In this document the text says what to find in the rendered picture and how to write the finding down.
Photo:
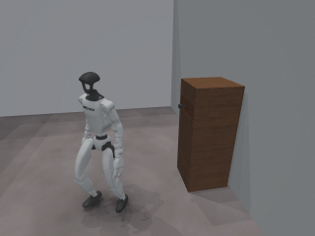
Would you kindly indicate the cabinet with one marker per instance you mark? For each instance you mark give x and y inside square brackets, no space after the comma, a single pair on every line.
[206,143]

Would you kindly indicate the robot right forearm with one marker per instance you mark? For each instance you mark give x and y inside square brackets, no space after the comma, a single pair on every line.
[88,131]

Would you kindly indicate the robot left shin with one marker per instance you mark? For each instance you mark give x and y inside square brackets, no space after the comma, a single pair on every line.
[118,191]

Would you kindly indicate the humanoid robot head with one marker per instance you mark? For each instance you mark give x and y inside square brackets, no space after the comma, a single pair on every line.
[89,78]

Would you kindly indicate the handle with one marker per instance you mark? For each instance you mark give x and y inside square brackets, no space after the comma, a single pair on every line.
[180,106]

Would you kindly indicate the drawer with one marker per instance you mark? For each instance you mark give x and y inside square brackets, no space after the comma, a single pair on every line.
[189,108]

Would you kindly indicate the robot left forearm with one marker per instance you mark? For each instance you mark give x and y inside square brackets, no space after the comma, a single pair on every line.
[118,143]

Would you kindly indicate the robot left upper arm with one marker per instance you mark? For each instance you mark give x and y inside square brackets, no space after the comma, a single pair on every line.
[109,108]

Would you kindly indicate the robot right upper arm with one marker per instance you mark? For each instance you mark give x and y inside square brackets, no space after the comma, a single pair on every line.
[81,98]

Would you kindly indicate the left robot hand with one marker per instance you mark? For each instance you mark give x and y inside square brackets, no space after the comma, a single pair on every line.
[118,163]

